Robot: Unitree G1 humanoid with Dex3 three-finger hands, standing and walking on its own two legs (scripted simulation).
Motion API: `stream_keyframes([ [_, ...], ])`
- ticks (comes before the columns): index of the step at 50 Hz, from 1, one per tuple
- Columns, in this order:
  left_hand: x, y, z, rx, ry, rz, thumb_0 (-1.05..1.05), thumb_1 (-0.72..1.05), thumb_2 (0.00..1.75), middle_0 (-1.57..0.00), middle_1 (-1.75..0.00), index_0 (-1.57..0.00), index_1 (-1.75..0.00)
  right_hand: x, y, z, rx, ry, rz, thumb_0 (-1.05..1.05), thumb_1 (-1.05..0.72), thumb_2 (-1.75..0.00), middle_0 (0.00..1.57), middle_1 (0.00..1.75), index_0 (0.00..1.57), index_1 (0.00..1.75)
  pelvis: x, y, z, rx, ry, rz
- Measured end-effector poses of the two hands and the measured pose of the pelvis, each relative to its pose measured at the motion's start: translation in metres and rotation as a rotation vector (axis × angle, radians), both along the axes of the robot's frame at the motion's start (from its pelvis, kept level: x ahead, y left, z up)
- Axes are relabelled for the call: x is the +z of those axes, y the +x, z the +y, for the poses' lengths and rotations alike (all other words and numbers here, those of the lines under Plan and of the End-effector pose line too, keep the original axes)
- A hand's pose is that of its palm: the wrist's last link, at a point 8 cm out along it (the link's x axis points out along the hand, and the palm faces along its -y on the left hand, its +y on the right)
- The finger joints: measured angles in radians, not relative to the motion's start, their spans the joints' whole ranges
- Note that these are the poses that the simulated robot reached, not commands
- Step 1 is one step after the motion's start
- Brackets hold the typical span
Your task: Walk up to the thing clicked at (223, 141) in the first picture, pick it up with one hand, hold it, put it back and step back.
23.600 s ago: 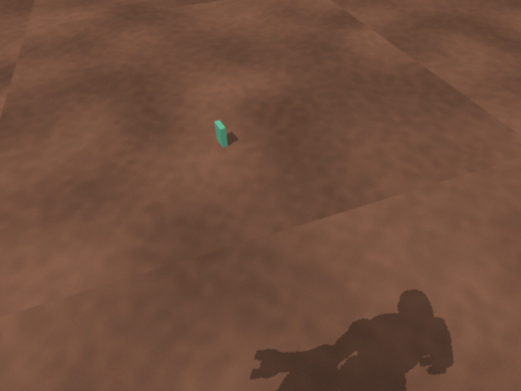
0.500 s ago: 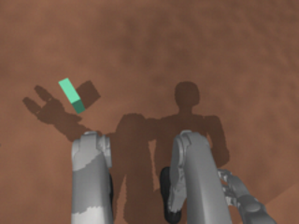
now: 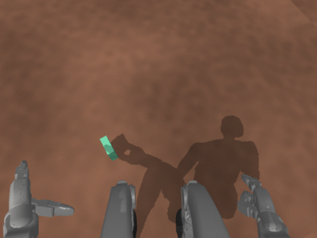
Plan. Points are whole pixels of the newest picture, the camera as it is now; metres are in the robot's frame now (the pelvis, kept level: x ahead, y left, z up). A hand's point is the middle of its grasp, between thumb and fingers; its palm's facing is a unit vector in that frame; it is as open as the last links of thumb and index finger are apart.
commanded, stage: home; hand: left
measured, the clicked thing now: (109, 148) +0.47 +0.23 -0.52
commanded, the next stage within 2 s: none
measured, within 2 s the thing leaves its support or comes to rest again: neither
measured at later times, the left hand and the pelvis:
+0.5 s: hand (53, 195) +0.22 +0.20 +0.08, palm faces +0.14 -0.94 -0.31, open 17.0 cm; pelvis +0.05 +0.01 +0.13, yaw +2 degrees
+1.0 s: hand (59, 204) +0.21 +0.18 +0.08, palm faces +0.14 -0.95 -0.29, open 17.1 cm; pelvis +0.05 +0.00 +0.14, yaw +2 degrees
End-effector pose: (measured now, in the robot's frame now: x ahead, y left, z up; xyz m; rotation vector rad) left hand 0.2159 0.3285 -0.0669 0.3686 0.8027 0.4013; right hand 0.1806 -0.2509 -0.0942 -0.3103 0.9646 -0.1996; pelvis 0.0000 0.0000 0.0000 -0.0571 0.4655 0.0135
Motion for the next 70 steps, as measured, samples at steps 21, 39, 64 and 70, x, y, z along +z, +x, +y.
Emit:
stream_keyframes([
  [21, 0.161, -0.014, -0.081, -0.096, -0.132, -0.067, 0.0, -0.47, 0.09, -0.07, -0.06, -0.07, -0.06, 0.15, 0.013, 0.027, -0.051, 0.013, -0.22, 0.01, -0.9, -0.9, 0.21, 0.3, 0.21, 0.3, 0.126, 0.049, 0.01, 0.026, 0.016, -0.26],
  [39, 0.174, -0.033, -0.091, -0.088, -0.164, -0.056, 0.0, -0.44, 0.1, -0.07, -0.07, -0.07, -0.07, 0.168, 0.032, 0.026, 0.021, 0.021, -0.298, 0.01, -0.91, -0.9, 0.21, 0.3, 0.21, 0.3, 0.138, 0.049, 0.004, 0.033, 0.029, -0.323],
  [64, 0.176, -0.034, -0.102, -0.108, -0.178, -0.058, -0.01, -0.49, 0.07, -0.06, -0.06, -0.06, -0.06, 0.166, 0.016, 0.013, -0.002, 0.028, -0.284, 0.01, -0.91, -0.9, 0.21, 0.3, 0.21, 0.3, 0.14, 0.044, -0.004, 0.024, 0.036, -0.333],
  [70, 0.177, -0.033, -0.102, -0.107, -0.181, -0.062, -0.01, -0.5, 0.07, -0.06, -0.06, -0.06, -0.06, 0.166, 0.018, 0.014, 0.003, 0.029, -0.289, 0.01, -0.91, -0.9, 0.21, 0.3, 0.21, 0.3, 0.141, 0.044, -0.004, 0.024, 0.037, -0.332],
])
